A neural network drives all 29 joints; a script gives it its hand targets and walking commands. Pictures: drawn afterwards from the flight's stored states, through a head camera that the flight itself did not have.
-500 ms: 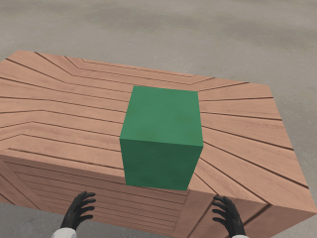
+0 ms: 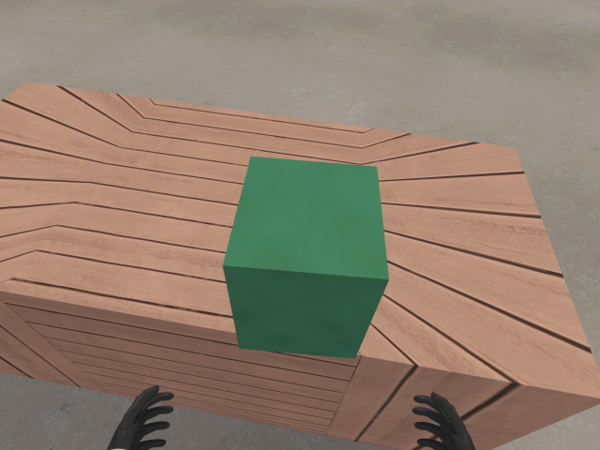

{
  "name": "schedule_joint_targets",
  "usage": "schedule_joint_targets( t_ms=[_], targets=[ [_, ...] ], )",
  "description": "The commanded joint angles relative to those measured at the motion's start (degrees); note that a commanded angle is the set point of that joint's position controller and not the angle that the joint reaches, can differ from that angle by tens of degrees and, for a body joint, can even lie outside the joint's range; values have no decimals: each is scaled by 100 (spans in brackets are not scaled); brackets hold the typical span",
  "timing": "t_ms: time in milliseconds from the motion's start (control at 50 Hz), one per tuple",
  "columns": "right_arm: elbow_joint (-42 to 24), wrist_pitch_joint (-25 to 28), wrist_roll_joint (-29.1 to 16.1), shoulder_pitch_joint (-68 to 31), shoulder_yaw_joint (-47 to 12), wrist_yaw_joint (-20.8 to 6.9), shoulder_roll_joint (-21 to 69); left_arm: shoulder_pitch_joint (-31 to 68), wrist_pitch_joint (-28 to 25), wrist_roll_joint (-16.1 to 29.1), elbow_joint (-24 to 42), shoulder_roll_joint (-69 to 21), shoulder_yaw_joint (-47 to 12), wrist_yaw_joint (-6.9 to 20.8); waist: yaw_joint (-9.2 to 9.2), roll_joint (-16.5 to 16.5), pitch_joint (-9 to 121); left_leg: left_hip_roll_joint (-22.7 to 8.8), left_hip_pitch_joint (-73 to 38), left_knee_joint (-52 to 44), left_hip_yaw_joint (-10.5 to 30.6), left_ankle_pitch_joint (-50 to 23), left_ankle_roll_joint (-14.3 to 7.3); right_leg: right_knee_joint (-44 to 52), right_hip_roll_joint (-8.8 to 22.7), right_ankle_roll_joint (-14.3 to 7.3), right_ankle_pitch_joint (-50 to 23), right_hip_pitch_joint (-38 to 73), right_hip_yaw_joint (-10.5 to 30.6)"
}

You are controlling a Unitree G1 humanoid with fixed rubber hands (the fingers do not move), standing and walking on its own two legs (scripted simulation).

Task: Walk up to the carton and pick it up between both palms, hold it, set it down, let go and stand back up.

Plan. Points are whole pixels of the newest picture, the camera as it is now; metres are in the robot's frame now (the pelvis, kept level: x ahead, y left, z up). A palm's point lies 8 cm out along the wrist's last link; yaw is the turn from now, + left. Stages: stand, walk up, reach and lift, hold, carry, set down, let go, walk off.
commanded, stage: set down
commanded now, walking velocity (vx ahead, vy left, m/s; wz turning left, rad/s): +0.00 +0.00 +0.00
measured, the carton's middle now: (305, 261) +0.40 +0.00 -0.02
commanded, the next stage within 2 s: let go in 0.02 s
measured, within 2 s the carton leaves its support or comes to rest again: neither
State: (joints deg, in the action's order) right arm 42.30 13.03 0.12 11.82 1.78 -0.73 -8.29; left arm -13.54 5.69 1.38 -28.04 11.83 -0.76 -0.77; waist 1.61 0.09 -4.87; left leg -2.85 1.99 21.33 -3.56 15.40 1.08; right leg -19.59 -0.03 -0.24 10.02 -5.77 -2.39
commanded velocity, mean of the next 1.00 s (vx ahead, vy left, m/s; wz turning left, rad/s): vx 0.00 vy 0.00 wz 0.00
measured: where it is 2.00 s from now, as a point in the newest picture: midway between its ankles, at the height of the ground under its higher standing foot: outside the picture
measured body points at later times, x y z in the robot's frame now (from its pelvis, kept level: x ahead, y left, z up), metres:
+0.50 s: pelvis -0.01 -0.01 +0.00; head +0.00 +0.00 +0.45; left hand +0.16 +0.22 -0.09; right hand +0.16 -0.23 -0.09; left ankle -0.04 +0.12 -0.75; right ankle +0.01 -0.12 -0.75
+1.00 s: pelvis -0.01 +0.00 -0.01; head -0.01 +0.01 +0.44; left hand +0.00 +0.25 -0.15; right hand +0.02 -0.23 -0.15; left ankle -0.04 +0.12 -0.75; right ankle +0.01 -0.12 -0.75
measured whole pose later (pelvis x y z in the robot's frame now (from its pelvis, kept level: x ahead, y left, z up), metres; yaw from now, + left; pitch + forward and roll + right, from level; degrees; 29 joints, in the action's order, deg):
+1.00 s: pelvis -0.01 +0.00 -0.01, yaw +3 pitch +0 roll +0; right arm 54.3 -0.1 1.6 20.4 2.7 -0.6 -9.5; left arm -22.3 -0.3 -1.6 -49.5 10.7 1.7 -1.0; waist 0.9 0.1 2.1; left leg -0.9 11.0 26.9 -0.9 16.5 0.1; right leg -25.9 2.3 0.6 12.4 -13.9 -4.8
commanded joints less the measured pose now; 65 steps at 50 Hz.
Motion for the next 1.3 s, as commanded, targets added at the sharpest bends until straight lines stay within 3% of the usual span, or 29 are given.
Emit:
schedule_joint_targets(
  t_ms=[0,100,200,320,340,360,420,500,520,540,580,620,640,720,760,820,840,860,940,980,1040,1060,1140,1220,1240,1280],
  targets=[
    [-684,179,54,-374,246,9,-709,411,-60,-59,828,551,255,-13,-25,-149,631,241,469,-243,-122,-1896,150,153,-173,-151,-906,708,77],
    [-605,222,212,-644,394,-30,-763,761,43,-11,957,635,199,-69,-84,-130,725,175,596,-138,-142,-1497,109,4,-154,-142,-828,528,47],
    [-483,299,112,-535,291,-42,-734,606,-21,-50,874,628,243,-73,-85,-88,823,248,586,-98,-146,-1673,122,-34,-127,-123,-1226,750,107],
    [-489,251,109,-560,258,-35,-766,583,69,-82,756,603,272,-30,-67,-50,698,274,579,-170,-149,-1545,98,33,-126,-116,-1067,727,103],
    [-1307,377,-47,-556,266,-57,-670,659,-170,148,1495,628,206,-98,136,108,1103,216,785,-190,-170,-1642,98,-16,-143,-83,-1117,935,90],
    [-872,293,44,-518,311,-53,-664,600,-121,87,1013,499,111,-112,31,-36,876,194,869,-220,-179,-1578,100,-15,-117,-104,-1047,872,133],
    [-736,86,178,-490,380,-40,-701,575,74,26,729,492,132,-36,-14,-56,550,206,932,-316,-252,-1238,99,85,-121,-113,-680,832,81],
    [-751,-35,172,-518,403,-9,-644,638,214,-1,788,542,128,-30,-18,-91,520,182,961,-308,-241,-1110,80,91,-116,-129,-455,786,108],
    [-304,-822,183,10,470,-10,-1035,-281,-298,-663,124,794,383,0,50,-577,437,-383,1326,55,274,-1599,-58,-274,574,1,-1337,327,171],
    [-347,-1140,165,222,393,-29,-887,-218,-474,-617,2,944,456,42,-119,-297,455,-321,1479,103,358,-804,-92,-283,546,68,-1094,238,169],
    [-400,-1292,153,192,364,-64,-903,-244,-651,-487,-146,696,425,96,-97,57,940,-307,1167,240,295,-836,-112,-445,565,42,-1622,126,238],
    [-297,-1304,76,222,336,-72,-860,-165,-693,-424,-202,589,379,120,-108,59,1090,-196,1266,222,298,-413,-95,-397,539,14,-1271,32,227],
    [-256,-1277,81,271,360,-97,-926,-82,-686,-396,-286,582,382,97,-160,136,1009,-193,1443,238,343,-398,-112,-459,580,-4,-1186,12,249],
    [27,-1231,113,322,316,-79,-763,-334,-739,-377,-647,624,417,68,-53,-70,906,-228,1389,197,458,-401,-124,-362,611,-49,-828,-346,260],
    [183,-1239,128,504,313,-68,-810,-364,-736,-361,-844,610,414,28,-121,87,815,-230,1440,147,508,-432,-140,-339,602,-35,-573,-429,259],
    [360,-1220,146,617,326,-12,-827,-472,-757,-347,-1101,466,366,-15,-131,-200,508,-225,1622,5,573,-372,-178,-270,577,5,-483,-449,244],
    [476,-1221,152,767,307,19,-831,-664,-755,-316,-1198,500,397,-30,-73,-111,534,-227,1631,-66,614,-216,-194,-261,577,2,-274,-465,247],
    [566,-1205,151,744,298,28,-880,-719,-746,-306,-1315,572,416,-35,-105,-215,394,-261,1576,-133,683,-275,-238,-278,580,-3,-309,-523,280],
    [820,-1164,164,968,303,76,-940,-1077,-774,-293,-1758,471,414,-71,-53,-31,536,-268,1390,-110,723,-446,-310,-176,626,-23,-365,-410,272],
    [924,-1168,129,1080,264,96,-888,-1042,-781,-284,-1910,507,412,-93,-120,105,602,-273,1457,-214,771,-422,-326,-215,601,-9,-360,-303,229],
    [1154,-1194,119,1052,211,127,-707,-1068,-755,-326,-2142,398,368,-128,-104,-298,203,-245,1539,-317,730,-316,-339,-177,632,19,-249,-473,203],
    [1191,-1180,114,1057,162,132,-614,-1104,-753,-297,-2238,489,422,-116,-83,9,296,-288,1502,-322,795,-419,-366,-186,605,-30,-240,-377,224],
    [1420,-1169,84,1223,102,129,-532,-1289,-740,-266,-2597,400,378,-117,-130,-23,200,-245,1460,-382,767,-366,-339,-134,630,2,-216,-448,187],
    [1599,-1217,84,1243,109,171,-649,-1459,-706,-281,-2831,119,273,-114,-58,-170,-58,-226,1581,-446,823,-133,-338,-100,644,23,-140,-523,161],
    [1633,-1208,68,1312,70,151,-505,-1397,-691,-283,-2941,10,241,-126,-160,-112,-58,-237,1572,-406,802,-145,-329,-81,606,5,-105,-543,172],
    [1691,-1207,70,1250,40,177,-435,-1321,-711,-252,-3016,214,279,-127,-132,5,40,-208,1527,-438,804,-201,-326,-96,587,12,-61,-508,109]
  ],
)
